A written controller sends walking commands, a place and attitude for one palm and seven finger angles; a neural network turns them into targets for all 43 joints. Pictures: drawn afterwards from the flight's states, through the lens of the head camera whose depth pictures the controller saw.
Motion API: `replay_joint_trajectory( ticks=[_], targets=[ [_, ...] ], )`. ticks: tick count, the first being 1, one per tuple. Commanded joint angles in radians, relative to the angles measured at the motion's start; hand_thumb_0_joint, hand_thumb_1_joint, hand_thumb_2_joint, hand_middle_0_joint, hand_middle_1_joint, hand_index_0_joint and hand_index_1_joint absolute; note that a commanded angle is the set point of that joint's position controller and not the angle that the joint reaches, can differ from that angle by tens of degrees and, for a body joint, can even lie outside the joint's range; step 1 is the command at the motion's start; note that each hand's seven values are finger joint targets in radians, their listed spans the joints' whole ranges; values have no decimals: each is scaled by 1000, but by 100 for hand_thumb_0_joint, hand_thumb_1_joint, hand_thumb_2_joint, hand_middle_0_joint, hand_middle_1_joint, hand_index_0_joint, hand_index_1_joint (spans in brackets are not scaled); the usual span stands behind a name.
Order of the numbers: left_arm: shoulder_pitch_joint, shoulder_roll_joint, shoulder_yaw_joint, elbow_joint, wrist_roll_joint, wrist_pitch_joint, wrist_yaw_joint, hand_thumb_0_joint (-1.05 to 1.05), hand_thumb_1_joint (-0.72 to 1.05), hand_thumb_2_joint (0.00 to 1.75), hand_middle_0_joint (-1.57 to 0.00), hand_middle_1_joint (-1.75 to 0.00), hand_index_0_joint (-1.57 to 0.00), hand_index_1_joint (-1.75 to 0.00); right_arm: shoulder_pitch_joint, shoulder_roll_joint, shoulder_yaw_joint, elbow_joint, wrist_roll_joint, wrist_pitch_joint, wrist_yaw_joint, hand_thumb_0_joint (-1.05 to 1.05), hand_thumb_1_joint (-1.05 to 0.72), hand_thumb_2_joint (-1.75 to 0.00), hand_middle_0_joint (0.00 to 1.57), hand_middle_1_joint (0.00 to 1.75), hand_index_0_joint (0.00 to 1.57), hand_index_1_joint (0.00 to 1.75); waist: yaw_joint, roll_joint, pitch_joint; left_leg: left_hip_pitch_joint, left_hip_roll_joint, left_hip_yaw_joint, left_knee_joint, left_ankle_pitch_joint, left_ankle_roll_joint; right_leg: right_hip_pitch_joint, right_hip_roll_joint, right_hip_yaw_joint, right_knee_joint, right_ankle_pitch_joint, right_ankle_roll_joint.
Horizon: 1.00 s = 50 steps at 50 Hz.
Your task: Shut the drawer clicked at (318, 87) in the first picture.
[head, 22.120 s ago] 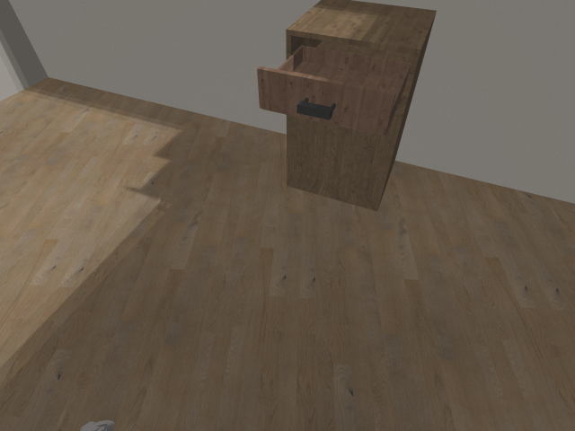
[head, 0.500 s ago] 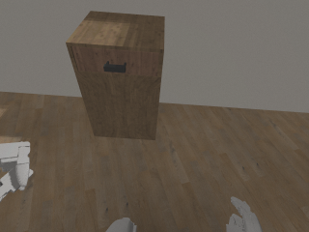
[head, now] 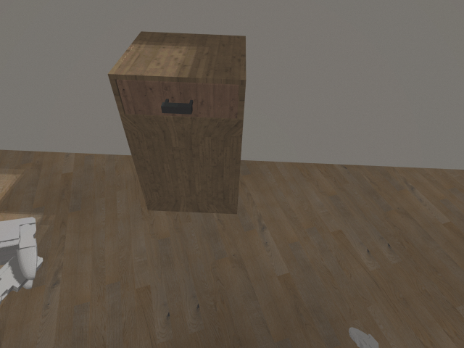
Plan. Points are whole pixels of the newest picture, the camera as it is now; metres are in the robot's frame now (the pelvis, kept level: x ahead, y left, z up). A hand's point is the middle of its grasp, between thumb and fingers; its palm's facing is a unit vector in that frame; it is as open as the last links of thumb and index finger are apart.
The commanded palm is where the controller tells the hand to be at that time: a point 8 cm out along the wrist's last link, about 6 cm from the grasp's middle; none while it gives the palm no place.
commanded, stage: let the arm hang, fingers relaxed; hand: left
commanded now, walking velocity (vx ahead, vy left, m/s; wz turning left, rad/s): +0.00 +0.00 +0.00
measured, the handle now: (178, 105) +0.94 +0.23 -0.07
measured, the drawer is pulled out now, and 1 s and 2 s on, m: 0.00 0.00 0.00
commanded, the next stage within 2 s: look to check the result in 1.16 s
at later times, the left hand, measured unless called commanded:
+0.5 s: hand out of the picture +0.00 +0.21 -0.17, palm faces +0.10 -0.96 -0.26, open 3.9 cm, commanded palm none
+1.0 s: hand out of the picture +0.02 +0.17 -0.17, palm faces +0.09 -0.98 -0.20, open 7.2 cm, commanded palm none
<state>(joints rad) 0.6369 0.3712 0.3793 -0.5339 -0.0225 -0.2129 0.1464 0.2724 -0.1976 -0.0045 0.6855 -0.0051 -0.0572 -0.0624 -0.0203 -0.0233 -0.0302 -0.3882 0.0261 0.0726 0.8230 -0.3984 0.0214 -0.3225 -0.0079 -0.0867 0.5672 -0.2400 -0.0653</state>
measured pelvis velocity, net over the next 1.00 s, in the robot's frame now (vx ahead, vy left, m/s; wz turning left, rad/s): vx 0.01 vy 0.00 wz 0.07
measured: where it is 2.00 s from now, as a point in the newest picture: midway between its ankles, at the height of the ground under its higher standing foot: outside the picture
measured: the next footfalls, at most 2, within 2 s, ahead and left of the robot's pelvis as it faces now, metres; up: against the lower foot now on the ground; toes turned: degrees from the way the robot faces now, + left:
left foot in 0.06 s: +0.08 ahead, +0.13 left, +0.00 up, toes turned +4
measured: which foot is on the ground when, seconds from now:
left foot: up 0.00-0.04, down 0.06-1.00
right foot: down 0.00-1.00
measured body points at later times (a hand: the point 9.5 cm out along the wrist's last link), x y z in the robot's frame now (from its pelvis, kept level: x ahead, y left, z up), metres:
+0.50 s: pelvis -0.01 +0.00 +0.00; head +0.01 +0.01 +0.45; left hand +0.00 +0.26 -0.15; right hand +0.03 -0.23 -0.15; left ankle +0.04 +0.13 -0.73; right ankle +0.04 -0.12 -0.73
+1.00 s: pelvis +0.01 +0.00 +0.01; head +0.03 -0.01 +0.46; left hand +0.01 +0.22 -0.15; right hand +0.03 -0.21 -0.16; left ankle +0.04 +0.13 -0.73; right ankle +0.04 -0.12 -0.73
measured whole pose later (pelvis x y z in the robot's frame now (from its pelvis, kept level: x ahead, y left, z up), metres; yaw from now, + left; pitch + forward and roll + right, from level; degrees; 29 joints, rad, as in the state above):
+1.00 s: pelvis +0.01 +0.00 +0.01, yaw +4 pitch -1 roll +0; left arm 0.26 0.14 0.01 1.10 0.01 0.01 0.03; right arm 0.29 -0.13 -0.02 1.09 -0.02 0.01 -0.03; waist -0.01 0.01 0.04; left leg -0.24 0.01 0.00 0.45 -0.19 -0.01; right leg -0.22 0.00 0.03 0.47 -0.22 0.00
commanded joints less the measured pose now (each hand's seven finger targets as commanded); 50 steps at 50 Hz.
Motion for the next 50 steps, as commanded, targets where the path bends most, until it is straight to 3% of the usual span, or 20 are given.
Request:
replay_joint_trajectory(
  ticks=[1,2,3,4,6,8,10,11,12,13,14,15,17,18,20,22,24,27,33,50],
  targets=[
    [-97,160,72,-258,-1,-72,24,0,90,90,-140,-160,-140,-160,-123,-115,-23,-190,-13,-99,-35,0,-90,-90,20,30,20,30,-12,44,52,220,20,-40,-379,-21,27,-182,-146,152,-175,-438,-14],
    [-117,154,68,-309,-2,-81,26,0,90,90,-140,-160,-140,-160,-126,-139,-29,-201,-20,-110,-37,0,-90,-90,20,30,20,30,-3,210,59,184,133,-246,-537,-171,77,-169,-70,121,-12,-357,26],
    [-207,-112,-273,564,86,126,-120,0,90,90,-140,-160,-140,-160,-21,-292,-90,37,-42,-94,85,0,-90,-90,20,30,20,30,-91,389,152,84,262,-484,-463,161,143,-380,-38,5,348,-162,80],
    [-189,-116,-247,553,65,204,-131,0,90,90,-136,-156,-136,-156,13,-209,-84,-28,-33,-27,74,0,-90,-90,20,30,20,30,-61,233,102,103,298,-514,-475,406,203,-326,-34,108,435,-263,76],
    [-230,-119,-274,582,65,222,-138,0,90,90,-128,-147,-128,-147,-34,-180,-62,-48,-45,-25,56,0,-90,-90,20,30,20,30,-33,55,-50,56,274,-439,-403,522,190,-217,-19,127,487,-337,77],
    [-274,-113,-295,702,62,216,-140,0,90,90,-120,-138,-120,-138,-52,-185,-51,-46,-50,-14,54,0,-90,-90,20,30,20,30,1,-23,-78,97,213,-313,-359,623,150,-112,-1,97,330,-328,80],
    [-272,-92,-303,846,60,215,-139,0,90,90,-112,-130,-112,-130,-81,-192,-44,-24,-40,7,49,0,-90,-90,20,30,20,30,46,-16,-88,70,127,-208,-319,535,79,52,11,74,74,-99,78],
    [-266,-49,-301,914,58,216,-136,0,90,90,-108,-125,-108,-125,-82,-165,-41,-15,-25,19,51,0,-90,-90,20,30,20,30,53,-40,-74,12,53,-155,-288,344,42,125,-14,149,-28,23,67],
    [-262,6,-297,978,60,216,-132,0,90,90,-104,-121,-104,-121,-79,-120,-37,-7,-17,33,53,0,-90,-90,20,30,20,30,46,-81,-34,-37,-26,-103,-220,88,5,102,-121,306,-154,20,33],
    [-293,45,-301,1028,57,215,-136,0,90,90,-100,-117,-100,-117,-55,-97,-35,5,-15,48,56,0,-90,-90,20,30,20,30,14,-54,17,-3,-48,-74,-186,-36,-12,-9,-219,402,-249,-87,-18],
    [-344,70,-306,1063,56,220,-138,0,90,90,-96,-112,-96,-112,-19,-93,-33,25,-17,62,64,0,-90,-90,20,30,20,30,-19,47,58,82,-42,-72,-195,-26,-11,-119,-233,386,-276,-253,-39],
    [-373,44,-318,1111,51,223,-139,0,90,90,-92,-108,-92,-108,-9,-89,-36,56,-18,75,67,0,-90,-90,20,30,20,30,-34,66,76,135,-36,-91,-196,-36,-5,-230,-179,333,-299,-450,-35],
    [-410,1,-330,1201,46,222,-132,0,90,90,-84,-99,-84,-99,10,-90,-37,104,-22,82,60,0,-90,-90,20,30,20,30,-32,-58,110,167,-28,-95,-183,61,-2,-245,-124,295,-286,-379,-26],
    [-397,-35,-318,1223,47,218,-127,0,90,90,-80,-95,-80,-95,34,-72,-42,122,-27,82,57,0,-90,-90,20,30,20,30,-33,-26,88,188,-16,-111,-208,91,0,-227,-114,264,-264,-320,-24],
    [-378,-50,-326,1271,42,220,-128,0,90,90,-72,-86,-72,-86,41,-86,-38,144,-30,73,55,0,-90,-90,20,30,20,30,-16,167,74,115,47,-199,-374,53,20,-125,-51,194,-165,-224,9],
    [-335,-52,-327,1330,40,224,-128,0,90,90,-64,-78,-64,-78,17,-112,-42,160,-30,70,51,0,-90,-90,20,30,20,30,18,212,58,-5,89,-277,-509,-121,38,23,-7,136,-116,-166,27],
    [-312,-45,-327,1382,41,221,-129,0,90,90,-56,-69,-56,-69,13,-127,-49,176,-25,68,47,0,-90,-90,20,30,20,30,36,142,63,-29,88,-273,-526,-110,42,79,-7,131,-112,-112,26],
    [-308,-56,-335,1445,35,212,-127,0,90,90,-44,-56,-44,-56,56,-97,-42,225,-19,62,42,0,-90,-90,20,30,20,30,25,41,29,68,54,-206,-469,28,28,75,-44,174,-178,-83,13],
    [-313,-65,-340,1524,36,212,-120,0,90,90,-20,-30,-20,-30,103,-72,-40,301,-17,66,39,0,-90,-90,20,30,20,30,10,19,90,116,51,-181,-473,47,21,6,-53,181,-219,-142,13],
    [-319,-121,-347,1623,34,204,-108,0,90,90,-20,-30,-20,-30,94,-13,-30,382,-14,58,29,0,-90,-90,20,30,20,30,13,56,124,162,52,-139,-463,186,6,35,-60,181,-220,-10,20]
  ],
)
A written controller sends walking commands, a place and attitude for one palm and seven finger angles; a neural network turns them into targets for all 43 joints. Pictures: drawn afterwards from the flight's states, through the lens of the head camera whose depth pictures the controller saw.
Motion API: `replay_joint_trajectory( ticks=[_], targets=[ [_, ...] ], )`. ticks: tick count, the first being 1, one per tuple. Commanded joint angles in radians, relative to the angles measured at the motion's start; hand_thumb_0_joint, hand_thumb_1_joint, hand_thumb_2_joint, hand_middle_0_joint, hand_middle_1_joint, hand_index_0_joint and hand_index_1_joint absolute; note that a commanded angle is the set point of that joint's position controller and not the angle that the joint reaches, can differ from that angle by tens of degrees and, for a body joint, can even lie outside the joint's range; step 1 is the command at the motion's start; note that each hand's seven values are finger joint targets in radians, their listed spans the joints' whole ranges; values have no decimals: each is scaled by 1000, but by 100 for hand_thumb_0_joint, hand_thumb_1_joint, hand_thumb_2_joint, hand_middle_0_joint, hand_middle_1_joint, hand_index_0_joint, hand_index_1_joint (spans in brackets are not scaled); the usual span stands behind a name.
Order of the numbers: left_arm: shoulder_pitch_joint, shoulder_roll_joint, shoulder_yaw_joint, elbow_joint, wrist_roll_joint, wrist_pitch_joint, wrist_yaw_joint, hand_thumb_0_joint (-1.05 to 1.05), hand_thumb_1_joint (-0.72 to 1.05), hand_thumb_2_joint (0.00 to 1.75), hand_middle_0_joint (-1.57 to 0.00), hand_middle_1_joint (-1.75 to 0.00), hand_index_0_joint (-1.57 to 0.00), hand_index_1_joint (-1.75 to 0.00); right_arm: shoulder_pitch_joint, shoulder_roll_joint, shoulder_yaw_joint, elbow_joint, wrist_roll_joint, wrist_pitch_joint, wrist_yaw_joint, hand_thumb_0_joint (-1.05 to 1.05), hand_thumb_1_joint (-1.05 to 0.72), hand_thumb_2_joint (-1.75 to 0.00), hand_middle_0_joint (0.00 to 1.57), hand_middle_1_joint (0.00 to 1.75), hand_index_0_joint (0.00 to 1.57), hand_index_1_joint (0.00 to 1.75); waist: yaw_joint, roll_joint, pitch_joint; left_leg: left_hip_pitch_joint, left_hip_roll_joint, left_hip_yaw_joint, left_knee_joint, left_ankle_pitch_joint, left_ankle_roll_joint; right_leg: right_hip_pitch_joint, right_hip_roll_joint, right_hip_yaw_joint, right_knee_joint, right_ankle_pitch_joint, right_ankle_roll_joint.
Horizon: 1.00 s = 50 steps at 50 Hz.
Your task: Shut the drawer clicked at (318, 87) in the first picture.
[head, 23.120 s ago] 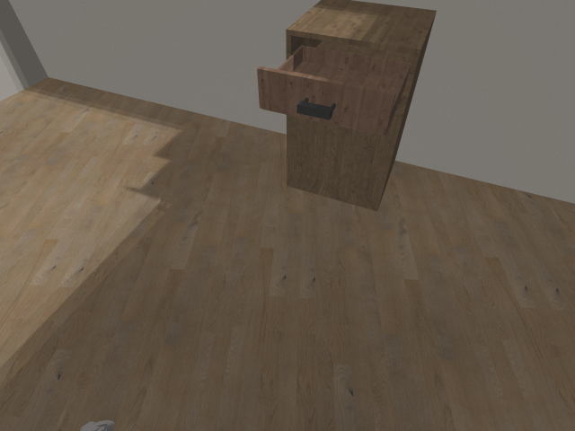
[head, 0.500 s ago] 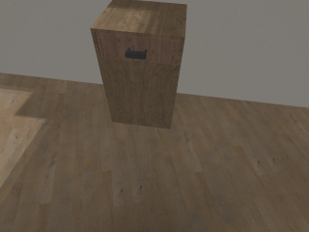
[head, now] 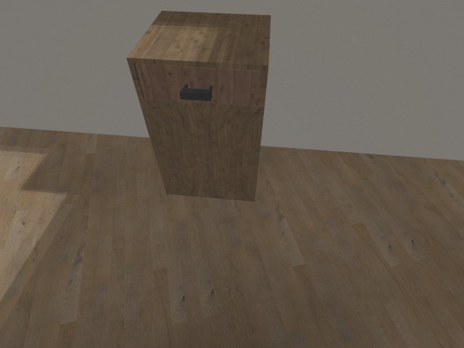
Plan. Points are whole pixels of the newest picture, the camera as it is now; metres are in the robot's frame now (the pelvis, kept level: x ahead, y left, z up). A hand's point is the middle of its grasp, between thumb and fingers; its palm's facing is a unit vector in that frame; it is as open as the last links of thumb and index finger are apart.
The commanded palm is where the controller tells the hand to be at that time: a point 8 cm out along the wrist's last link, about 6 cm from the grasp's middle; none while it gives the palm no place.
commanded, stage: let the arm hang, fingers relaxed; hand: left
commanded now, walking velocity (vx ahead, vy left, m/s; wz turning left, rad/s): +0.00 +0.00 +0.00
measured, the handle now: (197, 90) +0.94 +0.17 -0.08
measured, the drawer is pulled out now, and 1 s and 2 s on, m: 0.00 0.00 0.00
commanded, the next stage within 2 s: look to check the result in 0.16 s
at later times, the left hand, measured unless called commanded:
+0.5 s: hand out of the picture +0.02 +0.17 -0.17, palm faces +0.02 -0.98 -0.20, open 7.3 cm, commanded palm none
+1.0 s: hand out of the picture +0.04 +0.17 -0.17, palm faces +0.02 -0.98 -0.20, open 7.3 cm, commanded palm none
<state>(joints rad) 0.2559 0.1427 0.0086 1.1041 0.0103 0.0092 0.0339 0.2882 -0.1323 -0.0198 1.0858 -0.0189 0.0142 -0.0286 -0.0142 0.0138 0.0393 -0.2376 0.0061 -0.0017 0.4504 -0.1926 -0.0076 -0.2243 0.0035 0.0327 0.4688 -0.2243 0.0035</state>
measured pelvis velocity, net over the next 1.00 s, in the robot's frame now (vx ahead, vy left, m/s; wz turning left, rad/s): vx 0.03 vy -0.01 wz -0.01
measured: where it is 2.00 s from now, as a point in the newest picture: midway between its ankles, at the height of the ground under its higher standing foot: outside the picture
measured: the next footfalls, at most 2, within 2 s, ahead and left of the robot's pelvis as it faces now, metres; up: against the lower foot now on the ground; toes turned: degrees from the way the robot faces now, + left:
none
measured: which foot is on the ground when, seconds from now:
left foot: down 0.00-1.00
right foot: down 0.00-1.00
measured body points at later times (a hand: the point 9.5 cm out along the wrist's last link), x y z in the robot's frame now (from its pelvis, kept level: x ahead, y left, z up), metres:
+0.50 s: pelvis +0.02 +0.00 +0.00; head +0.04 -0.01 +0.45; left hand +0.03 +0.22 -0.16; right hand +0.00 -0.22 -0.16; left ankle +0.03 +0.12 -0.74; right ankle +0.02 -0.12 -0.74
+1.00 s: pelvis +0.03 -0.01 +0.00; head +0.05 -0.01 +0.45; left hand +0.04 +0.22 -0.15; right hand +0.02 -0.22 -0.16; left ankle +0.03 +0.12 -0.74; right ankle +0.02 -0.12 -0.74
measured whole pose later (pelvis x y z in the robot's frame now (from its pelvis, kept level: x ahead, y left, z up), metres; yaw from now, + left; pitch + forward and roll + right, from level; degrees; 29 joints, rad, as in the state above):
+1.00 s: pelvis +0.03 -0.01 +0.00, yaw +0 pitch -1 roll +0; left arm 0.24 0.15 0.02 1.13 0.01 0.00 0.03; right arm 0.26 -0.14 -0.02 1.13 -0.01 0.00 -0.04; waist -0.01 0.01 0.06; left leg -0.17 0.02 0.00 0.42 -0.23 -0.02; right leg -0.16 0.01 0.04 0.43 -0.25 -0.01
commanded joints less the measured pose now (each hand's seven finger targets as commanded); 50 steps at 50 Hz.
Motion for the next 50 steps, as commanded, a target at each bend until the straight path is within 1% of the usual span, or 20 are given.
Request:
replay_joint_trajectory(
  ticks=[1,2,4,6,7,10,13,15,18,20,22,23,37,38,39,42,44,46,47,50],
  targets=[
    [60,110,24,-15,1,-18,4,0,90,90,-20,-30,-20,-30,80,-77,-14,-14,0,-14,-5,0,-90,-90,20,30,20,30,7,12,56,12,70,-65,-91,-11,35,-61,-72,61,-122,-18,-48],
    [58,108,24,-13,1,-19,4,0,90,90,-20,-30,-20,-30,81,-78,-14,-12,0,-15,-6,0,-90,-90,20,30,20,30,6,-2,50,21,70,-65,-89,-3,35,-58,-70,66,-123,-13,-48],
    [57,113,26,-14,2,-20,5,0,90,90,-20,-30,-20,-30,81,-84,-17,-9,2,-16,-6,0,-90,-90,20,30,20,30,7,3,38,31,71,-61,-82,16,35,-49,-70,64,-120,2,-48],
    [50,109,26,-13,0,-21,4,0,90,90,-20,-30,-20,-30,81,-80,-15,-5,1,-17,-7,0,-90,-90,20,30,20,30,5,-15,34,36,74,-61,-86,24,35,-41,-71,60,-119,11,-47],
    [53,109,27,-13,0,-22,4,0,90,90,-20,-30,-20,-30,81,-82,-16,-3,1,-18,-7,0,-90,-90,20,30,20,30,6,-18,17,43,72,-60,-81,38,35,-30,-73,61,-118,25,-46],
    [52,110,28,-10,0,-24,6,0,90,90,-20,-30,-20,-30,76,-81,-16,1,2,-19,-8,0,-90,-90,20,30,20,30,7,-10,16,53,72,-54,-72,69,34,-22,-76,60,-119,54,-47],
    [51,111,28,-6,-1,-24,6,0,90,90,-20,-30,-20,-30,77,-80,-15,10,2,-19,-9,0,-90,-90,20,30,20,30,6,-19,17,60,74,-50,-75,75,33,-15,-77,58,-121,65,-47],
    [51,109,28,-4,-1,-25,7,0,90,90,-20,-30,-20,-30,74,-80,-17,10,2,-19,-10,0,-90,-90,20,30,20,30,6,-6,10,68,76,-51,-72,80,33,-15,-76,59,-118,69,-48],
    [49,106,29,-2,-1,-24,7,0,90,90,-20,-30,-20,-30,72,-82,-16,16,3,-20,-11,0,-90,-90,20,30,20,30,6,3,19,68,78,-51,-77,76,32,-14,-72,60,-120,67,-47],
    [49,106,27,1,-1,-23,8,0,90,90,-20,-30,-20,-30,70,-82,-17,17,3,-18,-11,0,-90,-90,20,30,20,30,4,-7,32,66,79,-52,-80,64,32,-22,-71,60,-123,52,-47],
    [51,105,28,6,-1,-22,7,0,90,90,-20,-30,-20,-30,70,-81,-16,18,3,-19,-12,0,-90,-90,20,30,20,30,5,7,33,67,80,-53,-86,57,33,-23,-71,62,-124,44,-47],
    [50,105,27,6,-1,-22,7,0,90,90,-20,-30,-20,-30,68,-82,-17,19,3,-18,-12,0,-90,-90,20,30,20,30,5,-4,35,68,81,-53,-88,48,33,-24,-69,63,-126,38,-47],
    [48,110,30,7,-1,-26,7,0,90,90,-20,-30,-20,-30,59,-93,-17,21,4,-23,-14,0,-90,-90,20,30,20,30,5,-18,19,87,84,-48,-83,102,33,2,-74,59,-119,107,-45],
    [47,110,30,8,-1,-26,7,0,90,90,-20,-30,-20,-30,57,-94,-17,23,4,-24,-15,0,-90,-90,20,30,20,30,6,-4,21,87,83,-48,-84,104,33,2,-74,61,-120,109,-45],
    [51,112,32,9,1,-28,8,0,90,90,-20,-30,-20,-30,55,-96,-20,20,5,-24,-15,0,-90,-90,20,30,20,30,7,-12,14,96,84,-48,-78,118,33,2,-74,62,-117,125,-45],
    [45,114,32,9,-1,-27,7,0,90,90,-20,-30,-20,-30,53,-94,-18,23,4,-23,-15,0,-90,-90,20,30,20,30,5,2,20,91,84,-45,-85,100,31,4,-74,62,-123,109,-45],
    [45,118,33,5,0,-28,7,0,90,90,-20,-30,-20,-30,51,-101,-20,19,5,-24,-15,0,-90,-90,20,30,20,30,6,-17,20,94,84,-48,-80,115,32,6,-72,65,-121,127,-46],
    [45,118,32,7,-1,-28,7,0,90,90,-20,-30,-20,-30,48,-98,-18,24,4,-23,-15,0,-90,-90,20,30,20,30,6,-3,29,92,83,-46,-84,106,31,3,-76,63,-127,118,-45],
    [44,119,33,7,-1,-28,7,0,90,90,-20,-30,-20,-30,49,-97,-19,24,4,-24,-15,0,-90,-90,20,30,20,30,6,-15,29,91,83,-45,-85,104,31,4,-76,61,-126,120,-45],
    [41,123,34,4,0,-29,7,0,90,90,-20,-30,-20,-30,44,-101,-20,22,4,-23,-14,0,-90,-90,20,30,20,30,5,-14,27,95,82,-43,-82,100,30,4,-77,64,-131,121,-46]
  ],
)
